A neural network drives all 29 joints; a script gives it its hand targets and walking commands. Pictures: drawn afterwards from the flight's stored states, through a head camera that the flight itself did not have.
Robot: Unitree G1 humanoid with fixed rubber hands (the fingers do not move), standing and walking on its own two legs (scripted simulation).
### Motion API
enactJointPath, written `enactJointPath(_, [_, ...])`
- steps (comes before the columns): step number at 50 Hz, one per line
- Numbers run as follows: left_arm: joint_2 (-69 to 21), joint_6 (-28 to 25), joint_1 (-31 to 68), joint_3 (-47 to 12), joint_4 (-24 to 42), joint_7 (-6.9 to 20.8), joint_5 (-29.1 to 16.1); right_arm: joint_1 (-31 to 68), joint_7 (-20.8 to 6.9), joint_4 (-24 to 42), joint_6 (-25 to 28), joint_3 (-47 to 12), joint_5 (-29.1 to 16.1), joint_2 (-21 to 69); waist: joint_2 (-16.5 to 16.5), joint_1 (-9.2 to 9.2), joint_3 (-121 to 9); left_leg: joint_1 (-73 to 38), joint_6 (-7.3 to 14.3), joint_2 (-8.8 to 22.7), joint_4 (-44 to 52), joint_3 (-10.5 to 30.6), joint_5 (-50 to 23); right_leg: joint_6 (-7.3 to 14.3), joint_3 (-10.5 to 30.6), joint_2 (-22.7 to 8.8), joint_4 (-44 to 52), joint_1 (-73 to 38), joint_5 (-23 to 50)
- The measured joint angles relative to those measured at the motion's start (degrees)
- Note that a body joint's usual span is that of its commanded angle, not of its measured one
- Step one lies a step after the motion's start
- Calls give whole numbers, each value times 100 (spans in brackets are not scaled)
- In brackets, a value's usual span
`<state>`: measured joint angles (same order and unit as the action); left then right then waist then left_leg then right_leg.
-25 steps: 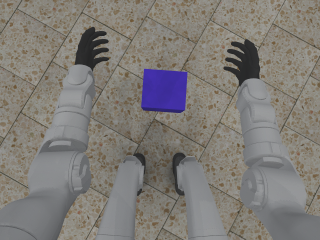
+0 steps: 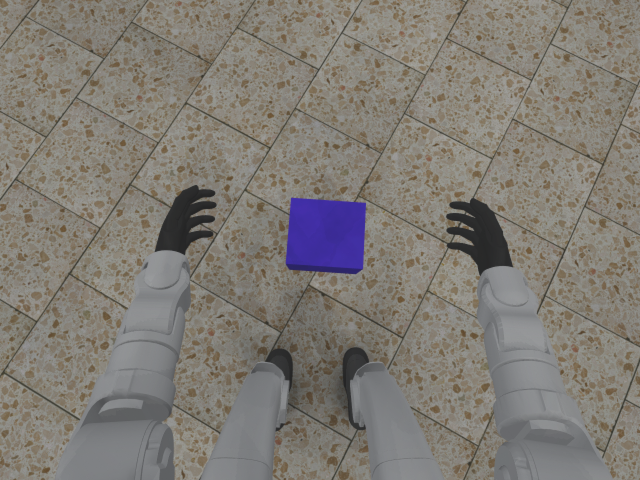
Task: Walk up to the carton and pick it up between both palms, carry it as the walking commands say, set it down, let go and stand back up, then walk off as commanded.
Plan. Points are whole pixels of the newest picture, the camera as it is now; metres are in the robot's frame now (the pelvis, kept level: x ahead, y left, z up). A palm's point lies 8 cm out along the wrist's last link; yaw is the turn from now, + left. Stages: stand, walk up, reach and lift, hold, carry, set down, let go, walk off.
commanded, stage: let go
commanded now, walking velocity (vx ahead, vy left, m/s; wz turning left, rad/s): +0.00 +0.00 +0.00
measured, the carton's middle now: (325, 238) +0.47 -0.02 -0.63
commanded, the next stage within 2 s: stand in 0.90 s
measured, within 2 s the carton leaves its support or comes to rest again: neither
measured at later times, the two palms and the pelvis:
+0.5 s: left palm (90, 372) +0.22 +0.22 -0.01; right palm (576, 383) +0.22 -0.24 +0.00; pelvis +0.06 -0.01 +0.07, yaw +1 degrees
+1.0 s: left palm (77, 410) +0.19 +0.24 -0.02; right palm (589, 415) +0.18 -0.26 -0.02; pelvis +0.05 -0.01 +0.06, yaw +0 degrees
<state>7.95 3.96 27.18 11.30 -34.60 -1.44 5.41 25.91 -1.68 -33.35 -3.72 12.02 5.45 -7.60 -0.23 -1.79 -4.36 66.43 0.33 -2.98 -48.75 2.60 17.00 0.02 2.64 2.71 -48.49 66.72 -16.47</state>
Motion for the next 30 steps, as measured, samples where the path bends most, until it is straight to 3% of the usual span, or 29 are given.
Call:
enactJointPath(11, [233, -319, -2014, -406, 206, 229, -441, -2184, -111, 380, 283, -520, -393, -229, 50, 77, 211, -2579, -17, 91, 1126, 48, -31, 73, 16, 35, 1150, -2582, 59])
enactJointPath(19, [345, -382, -3439, -669, 596, 328, -528, -3549, -134, 712, 297, -860, -540, -347, 86, 65, 403, -4461, -14, 102, 1962, 122, -90, 112, -12, 4, 1969, -4475, 88])
enactJointPath(30, [295, 121, -4020, -845, 1032, 513, -474, -3956, -213, 887, -156, -1029, -586, -460, 35, 161, 829, -5886, 24, 76, 2406, 150, -135, 111, -21, -44, 2384, -5898, 99])
